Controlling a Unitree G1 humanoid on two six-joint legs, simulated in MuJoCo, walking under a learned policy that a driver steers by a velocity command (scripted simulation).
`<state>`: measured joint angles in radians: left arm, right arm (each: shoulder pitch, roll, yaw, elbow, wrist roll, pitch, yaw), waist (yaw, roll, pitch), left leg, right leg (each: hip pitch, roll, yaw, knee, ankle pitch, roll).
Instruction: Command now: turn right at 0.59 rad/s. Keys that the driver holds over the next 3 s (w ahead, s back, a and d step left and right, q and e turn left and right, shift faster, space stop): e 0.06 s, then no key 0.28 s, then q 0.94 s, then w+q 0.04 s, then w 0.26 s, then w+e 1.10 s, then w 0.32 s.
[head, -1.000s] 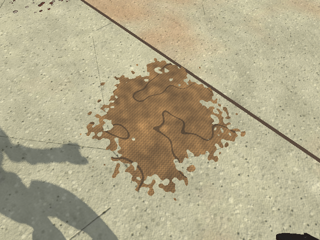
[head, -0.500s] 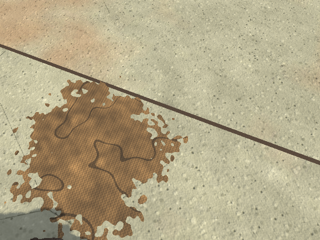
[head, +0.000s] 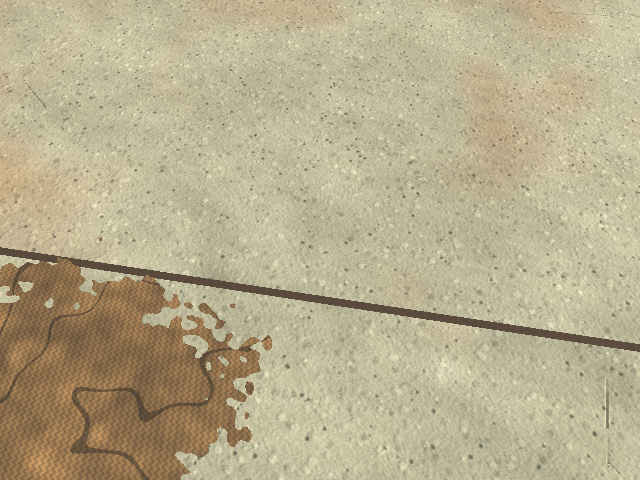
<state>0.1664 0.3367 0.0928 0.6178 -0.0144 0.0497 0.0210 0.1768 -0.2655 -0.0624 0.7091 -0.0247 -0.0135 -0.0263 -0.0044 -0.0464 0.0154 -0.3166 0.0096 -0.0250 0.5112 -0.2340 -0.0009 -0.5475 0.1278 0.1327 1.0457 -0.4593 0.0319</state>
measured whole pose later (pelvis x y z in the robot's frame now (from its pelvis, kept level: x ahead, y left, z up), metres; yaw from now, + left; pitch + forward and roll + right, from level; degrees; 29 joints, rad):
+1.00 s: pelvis -0.03 +0.00 +0.01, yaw +10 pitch +2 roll -3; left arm 0.09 0.31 0.10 0.74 -0.01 0.03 0.05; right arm 0.21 -0.30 -0.06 0.67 0.01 0.02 -0.03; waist -0.01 -0.02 0.05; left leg -0.24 -0.06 -0.11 0.43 -0.21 0.07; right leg -0.47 0.02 0.09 0.92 -0.35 0.10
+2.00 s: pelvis +0.13 +0.10 +0.00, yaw +17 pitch +2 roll +1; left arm 0.13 0.28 0.04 0.71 -0.02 -0.05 -0.06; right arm 0.40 -0.27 -0.05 0.77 0.00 -0.08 -0.01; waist -0.08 -0.04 0.04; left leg 0.12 -0.03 0.18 0.18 -0.34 0.03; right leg -0.70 -0.05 0.01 0.71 0.05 -0.01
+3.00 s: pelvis +0.68 +0.19 +0.00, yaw -12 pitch +1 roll +2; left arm 0.06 0.26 0.03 0.64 -0.02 -0.05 -0.04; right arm 0.40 -0.29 -0.05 0.82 0.02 -0.08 0.01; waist -0.11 -0.04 0.04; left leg 0.01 -0.01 0.10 0.24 -0.28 0.00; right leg -0.60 -0.07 0.03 0.64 -0.06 0.00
